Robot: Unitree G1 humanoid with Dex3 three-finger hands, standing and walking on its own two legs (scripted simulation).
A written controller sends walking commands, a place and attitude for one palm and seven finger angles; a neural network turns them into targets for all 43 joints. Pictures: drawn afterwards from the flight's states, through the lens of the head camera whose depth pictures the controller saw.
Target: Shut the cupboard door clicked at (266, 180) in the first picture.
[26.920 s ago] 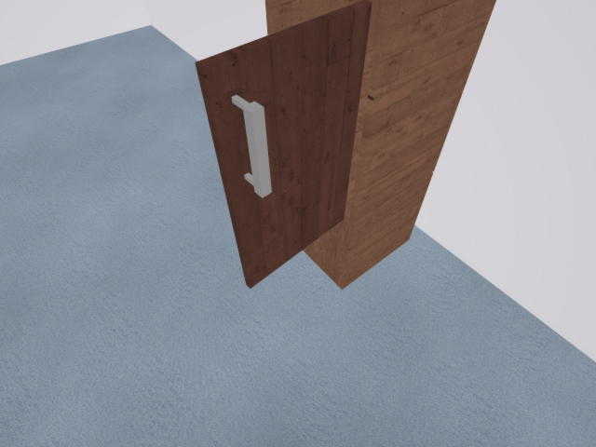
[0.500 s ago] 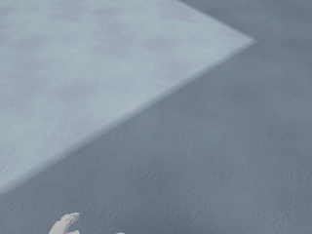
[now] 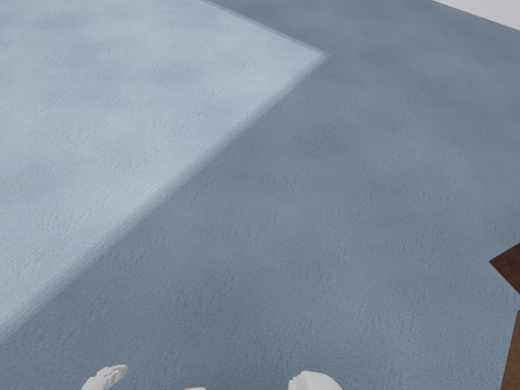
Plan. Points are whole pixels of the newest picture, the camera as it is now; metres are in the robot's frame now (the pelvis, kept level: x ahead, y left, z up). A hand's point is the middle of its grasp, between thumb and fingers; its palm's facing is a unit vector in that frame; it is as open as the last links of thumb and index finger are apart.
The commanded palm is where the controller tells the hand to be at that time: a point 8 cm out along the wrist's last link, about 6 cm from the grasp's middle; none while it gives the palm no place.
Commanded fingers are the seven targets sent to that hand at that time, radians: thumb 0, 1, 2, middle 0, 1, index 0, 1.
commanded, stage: turn to face it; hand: left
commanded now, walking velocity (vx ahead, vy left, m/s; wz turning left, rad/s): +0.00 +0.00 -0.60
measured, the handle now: out of the picture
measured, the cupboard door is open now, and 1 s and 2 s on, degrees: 63 63 63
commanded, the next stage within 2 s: take the last steps up to it in 1.62 s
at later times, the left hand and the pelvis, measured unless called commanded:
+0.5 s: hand (173, 373) +0.16 +0.15 -0.17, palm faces -0.26 -0.94 -0.23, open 7.4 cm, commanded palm none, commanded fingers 0.00 0.90 0.90 -0.20 -0.30 -0.20 -0.30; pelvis +0.03 -0.02 +0.00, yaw -17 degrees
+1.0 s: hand (235, 308) +0.27 +0.06 -0.16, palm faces -0.57 -0.77 -0.29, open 7.4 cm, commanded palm none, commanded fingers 0.00 0.90 0.90 -0.20 -0.30 -0.20 -0.30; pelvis +0.04 -0.04 -0.02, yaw -35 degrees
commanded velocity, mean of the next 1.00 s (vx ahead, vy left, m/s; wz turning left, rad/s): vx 0.00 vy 0.00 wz -0.60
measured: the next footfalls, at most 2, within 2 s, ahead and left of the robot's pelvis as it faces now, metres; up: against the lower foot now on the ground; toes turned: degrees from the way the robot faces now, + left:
right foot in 0.18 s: +0.02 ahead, -0.14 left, +0.00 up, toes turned -12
left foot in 0.54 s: +0.12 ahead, +0.09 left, +0.00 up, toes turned -15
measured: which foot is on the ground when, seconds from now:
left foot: down 0.00-0.18, up 0.20-0.52, down 0.54-0.94, up 0.96-1.00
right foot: up 0.00-0.16, down 0.18-0.54, up 0.56-0.92, down 0.94-1.00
